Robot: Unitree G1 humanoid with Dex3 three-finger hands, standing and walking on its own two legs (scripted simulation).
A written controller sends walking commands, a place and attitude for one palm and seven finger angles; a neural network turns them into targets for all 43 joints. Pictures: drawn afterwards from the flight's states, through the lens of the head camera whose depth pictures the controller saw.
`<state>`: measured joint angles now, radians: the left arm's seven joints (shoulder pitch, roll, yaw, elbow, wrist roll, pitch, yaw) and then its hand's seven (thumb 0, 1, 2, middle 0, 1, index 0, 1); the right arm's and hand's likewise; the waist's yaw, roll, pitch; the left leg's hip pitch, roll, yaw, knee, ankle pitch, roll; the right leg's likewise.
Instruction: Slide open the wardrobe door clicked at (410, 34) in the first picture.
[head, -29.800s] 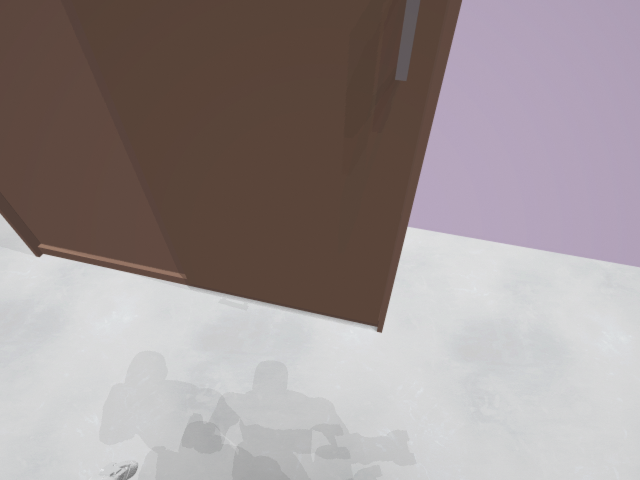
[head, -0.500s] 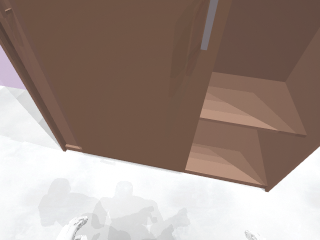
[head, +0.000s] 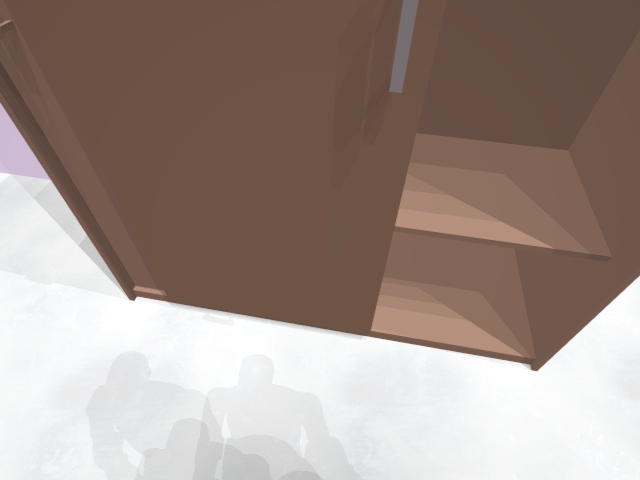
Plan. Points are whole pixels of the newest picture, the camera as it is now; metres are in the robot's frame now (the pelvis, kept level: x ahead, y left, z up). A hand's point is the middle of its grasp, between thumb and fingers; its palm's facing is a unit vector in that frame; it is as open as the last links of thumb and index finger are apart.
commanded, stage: let the arm hang, fingers relaxed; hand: right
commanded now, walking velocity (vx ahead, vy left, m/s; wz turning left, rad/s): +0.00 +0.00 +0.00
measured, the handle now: (408, 12) +0.67 -0.07 +0.28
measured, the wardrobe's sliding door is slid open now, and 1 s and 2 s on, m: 0.54 0.54 0.54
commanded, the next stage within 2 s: look to check the result in 0.38 s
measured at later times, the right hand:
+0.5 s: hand out of the picture +0.05 -0.18 -0.17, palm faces -0.01 +0.98 -0.20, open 7.4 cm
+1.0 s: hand out of the picture +0.06 -0.17 -0.17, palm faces -0.01 +0.98 -0.19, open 7.4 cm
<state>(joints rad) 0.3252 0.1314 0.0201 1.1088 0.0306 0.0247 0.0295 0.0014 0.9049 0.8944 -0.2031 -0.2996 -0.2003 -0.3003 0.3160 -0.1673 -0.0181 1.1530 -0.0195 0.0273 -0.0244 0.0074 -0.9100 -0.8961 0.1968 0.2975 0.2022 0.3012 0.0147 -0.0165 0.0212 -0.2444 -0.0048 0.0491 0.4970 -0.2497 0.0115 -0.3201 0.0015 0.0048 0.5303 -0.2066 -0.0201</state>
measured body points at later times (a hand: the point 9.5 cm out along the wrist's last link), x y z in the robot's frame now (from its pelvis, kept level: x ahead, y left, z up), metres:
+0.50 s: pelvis +0.03 +0.00 +0.01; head +0.04 +0.00 +0.46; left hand +0.05 +0.23 -0.15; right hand +0.05 -0.23 -0.15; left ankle +0.01 +0.12 -0.74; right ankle +0.05 -0.10 -0.74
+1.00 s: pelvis +0.05 +0.01 +0.01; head +0.06 +0.01 +0.46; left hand +0.06 +0.24 -0.15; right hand +0.06 -0.22 -0.15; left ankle +0.01 +0.12 -0.74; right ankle +0.05 -0.10 -0.73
